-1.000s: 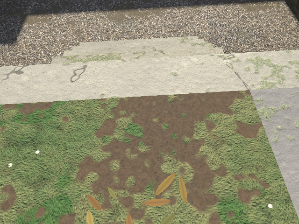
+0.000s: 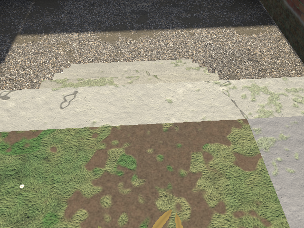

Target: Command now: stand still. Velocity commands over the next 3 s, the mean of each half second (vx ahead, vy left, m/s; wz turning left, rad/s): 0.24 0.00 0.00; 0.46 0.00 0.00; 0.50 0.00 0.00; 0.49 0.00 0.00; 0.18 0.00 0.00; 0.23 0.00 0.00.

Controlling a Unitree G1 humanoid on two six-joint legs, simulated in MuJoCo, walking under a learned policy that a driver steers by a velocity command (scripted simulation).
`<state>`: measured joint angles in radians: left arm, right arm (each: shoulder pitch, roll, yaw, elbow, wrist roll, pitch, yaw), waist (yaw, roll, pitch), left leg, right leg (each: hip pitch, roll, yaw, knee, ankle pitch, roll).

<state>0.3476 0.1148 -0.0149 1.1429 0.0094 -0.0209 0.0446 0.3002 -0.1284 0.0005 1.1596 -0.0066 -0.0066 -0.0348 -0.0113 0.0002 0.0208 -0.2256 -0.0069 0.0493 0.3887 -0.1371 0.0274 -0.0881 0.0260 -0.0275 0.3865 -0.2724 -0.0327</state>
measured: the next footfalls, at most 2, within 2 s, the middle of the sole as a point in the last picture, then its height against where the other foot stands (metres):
right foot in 0.86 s outside the picture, level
left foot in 1.42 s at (130, 172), level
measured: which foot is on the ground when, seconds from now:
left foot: down 0.00-0.86, up 0.88-1.00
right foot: down 0.00-0.38, up 0.40-0.84, down 0.86-1.00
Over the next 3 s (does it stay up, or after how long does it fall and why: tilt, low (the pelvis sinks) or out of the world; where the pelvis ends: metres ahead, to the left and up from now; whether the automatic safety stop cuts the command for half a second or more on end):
stays up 1.17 0.07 -0.01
